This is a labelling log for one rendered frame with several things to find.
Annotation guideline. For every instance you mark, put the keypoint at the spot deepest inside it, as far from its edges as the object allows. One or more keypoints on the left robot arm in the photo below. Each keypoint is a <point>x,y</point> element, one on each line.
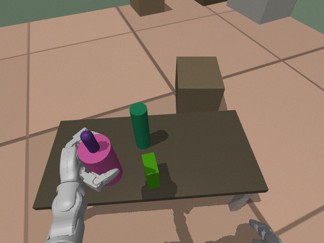
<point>68,208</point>

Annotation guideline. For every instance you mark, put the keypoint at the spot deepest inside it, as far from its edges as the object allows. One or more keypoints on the left robot hand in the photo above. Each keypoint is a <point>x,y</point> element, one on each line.
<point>73,169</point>

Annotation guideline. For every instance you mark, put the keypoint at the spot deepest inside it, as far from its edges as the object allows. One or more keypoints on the coffee table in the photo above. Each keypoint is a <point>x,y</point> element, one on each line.
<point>199,154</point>

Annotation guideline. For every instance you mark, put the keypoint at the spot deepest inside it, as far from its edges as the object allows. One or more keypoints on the right robot hand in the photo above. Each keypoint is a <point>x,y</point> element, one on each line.
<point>265,232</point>

